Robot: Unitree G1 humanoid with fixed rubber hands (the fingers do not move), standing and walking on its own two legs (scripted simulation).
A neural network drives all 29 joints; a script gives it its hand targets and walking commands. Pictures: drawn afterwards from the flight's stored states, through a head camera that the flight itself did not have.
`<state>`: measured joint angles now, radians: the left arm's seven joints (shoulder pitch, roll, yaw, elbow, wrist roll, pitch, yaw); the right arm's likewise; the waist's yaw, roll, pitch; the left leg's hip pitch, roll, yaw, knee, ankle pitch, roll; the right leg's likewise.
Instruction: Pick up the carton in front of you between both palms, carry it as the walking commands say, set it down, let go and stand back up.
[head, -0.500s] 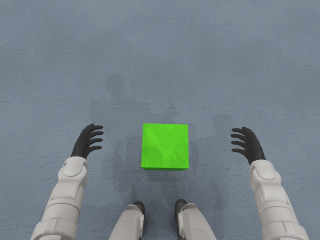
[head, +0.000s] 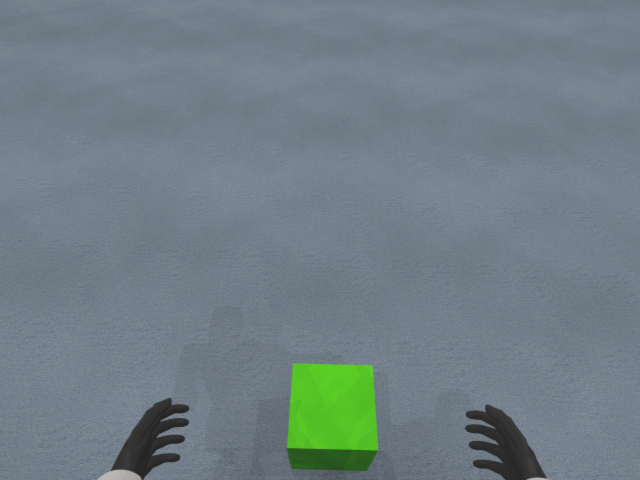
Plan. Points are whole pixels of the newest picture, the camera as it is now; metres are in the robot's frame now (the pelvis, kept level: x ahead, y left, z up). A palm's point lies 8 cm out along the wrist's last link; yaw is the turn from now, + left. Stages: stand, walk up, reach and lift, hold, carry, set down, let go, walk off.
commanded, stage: let go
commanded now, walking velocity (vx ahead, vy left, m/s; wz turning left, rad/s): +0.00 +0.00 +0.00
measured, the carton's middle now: (330, 418) +0.38 -0.02 -0.65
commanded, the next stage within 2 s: stand in 0.30 s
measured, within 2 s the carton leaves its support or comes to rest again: neither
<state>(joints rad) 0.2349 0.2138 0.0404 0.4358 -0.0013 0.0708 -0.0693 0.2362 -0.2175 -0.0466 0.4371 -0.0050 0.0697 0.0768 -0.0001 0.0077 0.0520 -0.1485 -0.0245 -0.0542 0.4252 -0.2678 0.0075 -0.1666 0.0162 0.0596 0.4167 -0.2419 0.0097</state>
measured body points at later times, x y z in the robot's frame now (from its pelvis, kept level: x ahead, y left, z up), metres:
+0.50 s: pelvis +0.00 -0.01 -0.01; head +0.01 -0.01 +0.44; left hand +0.14 +0.28 -0.10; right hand +0.16 -0.29 -0.09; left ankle -0.03 +0.12 -0.74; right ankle -0.01 -0.13 -0.74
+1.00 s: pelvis +0.01 -0.01 +0.00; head +0.01 -0.01 +0.45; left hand +0.13 +0.29 -0.11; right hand +0.14 -0.30 -0.10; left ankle -0.03 +0.12 -0.74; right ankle -0.01 -0.13 -0.74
